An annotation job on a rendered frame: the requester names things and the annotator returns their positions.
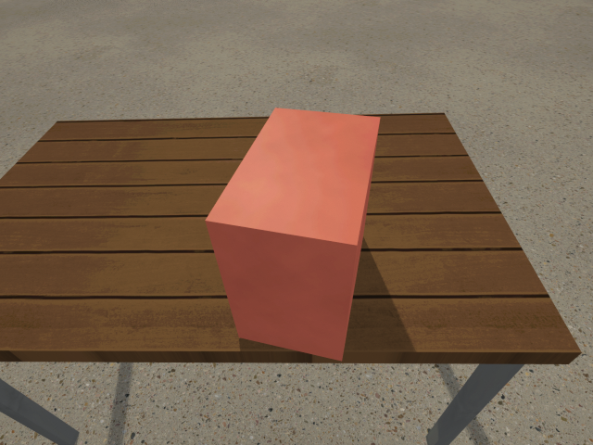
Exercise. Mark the carton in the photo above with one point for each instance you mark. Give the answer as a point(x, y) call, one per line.
point(287, 229)

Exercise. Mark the table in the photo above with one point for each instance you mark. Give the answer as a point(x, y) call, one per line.
point(105, 256)

